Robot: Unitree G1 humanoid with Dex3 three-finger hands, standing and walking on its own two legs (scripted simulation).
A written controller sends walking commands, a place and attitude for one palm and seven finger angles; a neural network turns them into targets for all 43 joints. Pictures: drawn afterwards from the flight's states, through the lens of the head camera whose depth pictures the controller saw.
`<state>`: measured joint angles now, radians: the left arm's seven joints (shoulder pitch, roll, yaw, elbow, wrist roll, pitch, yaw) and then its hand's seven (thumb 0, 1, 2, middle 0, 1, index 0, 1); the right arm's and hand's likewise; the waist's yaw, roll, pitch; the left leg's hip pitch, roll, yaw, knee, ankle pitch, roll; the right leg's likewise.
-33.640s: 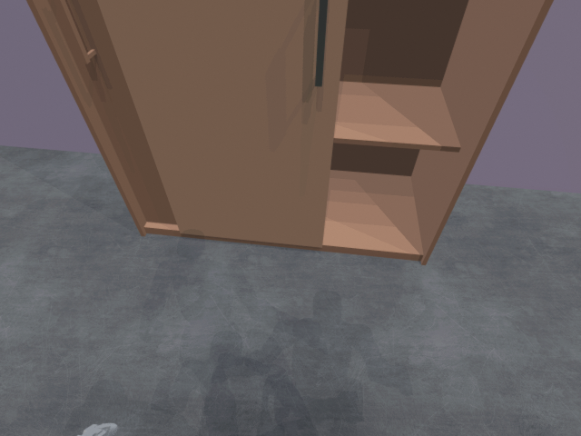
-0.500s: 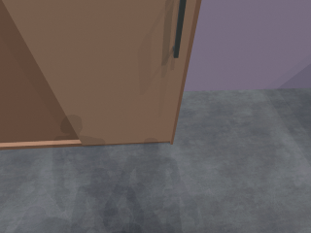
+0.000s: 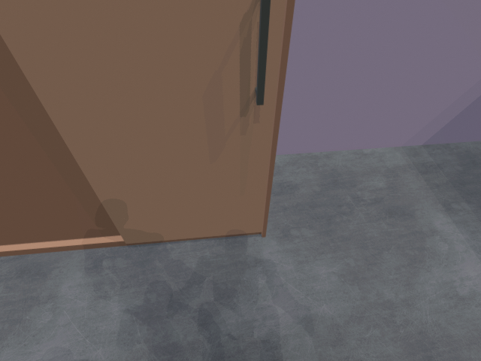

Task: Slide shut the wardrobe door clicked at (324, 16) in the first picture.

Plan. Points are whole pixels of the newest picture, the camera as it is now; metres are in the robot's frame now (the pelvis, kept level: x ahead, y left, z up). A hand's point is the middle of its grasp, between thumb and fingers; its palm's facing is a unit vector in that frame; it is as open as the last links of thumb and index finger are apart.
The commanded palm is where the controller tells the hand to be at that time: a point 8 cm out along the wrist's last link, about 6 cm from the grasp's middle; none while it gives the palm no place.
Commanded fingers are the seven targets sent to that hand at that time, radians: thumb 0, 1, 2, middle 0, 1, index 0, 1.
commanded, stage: let the arm hang, fingers relaxed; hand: left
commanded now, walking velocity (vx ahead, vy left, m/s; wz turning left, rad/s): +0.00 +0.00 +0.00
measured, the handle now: (261, 50) +0.75 -0.01 +0.16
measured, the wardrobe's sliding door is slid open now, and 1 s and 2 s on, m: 0.00 0.00 0.00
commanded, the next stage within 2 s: look to check the result in 0.06 s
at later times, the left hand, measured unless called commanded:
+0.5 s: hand out of the picture +0.10 +0.23 -0.15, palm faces -0.02 -0.94 -0.35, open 7.4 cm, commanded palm none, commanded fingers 0.00 0.90 0.90 -0.20 -0.30 -0.20 -0.30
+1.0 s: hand out of the picture +0.12 +0.21 -0.15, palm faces -0.03 -0.94 -0.33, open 7.4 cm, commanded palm none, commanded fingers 0.00 0.90 0.90 -0.20 -0.30 -0.20 -0.30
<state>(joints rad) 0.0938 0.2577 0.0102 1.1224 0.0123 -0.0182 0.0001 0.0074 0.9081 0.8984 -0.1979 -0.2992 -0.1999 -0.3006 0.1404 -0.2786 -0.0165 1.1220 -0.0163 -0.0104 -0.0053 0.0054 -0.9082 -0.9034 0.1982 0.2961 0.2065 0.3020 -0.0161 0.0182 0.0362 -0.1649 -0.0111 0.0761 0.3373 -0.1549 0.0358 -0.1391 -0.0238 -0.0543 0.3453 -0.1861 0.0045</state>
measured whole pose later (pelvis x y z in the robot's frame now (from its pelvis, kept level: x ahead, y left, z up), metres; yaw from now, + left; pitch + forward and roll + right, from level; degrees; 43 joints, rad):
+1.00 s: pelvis +0.03 -0.03 +0.00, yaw +0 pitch -1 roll +0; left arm 0.08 0.31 0.01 1.14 0.01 -0.02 0.00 0.01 0.91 0.90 -0.20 -0.30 -0.20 -0.30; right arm 0.11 -0.33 -0.01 1.13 -0.01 0.00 -0.01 0.01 -0.91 -0.90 0.20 0.30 0.21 0.30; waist -0.02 0.02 0.05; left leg -0.10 0.03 0.06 0.29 -0.17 -0.01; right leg -0.07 0.02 -0.06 0.27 -0.19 -0.04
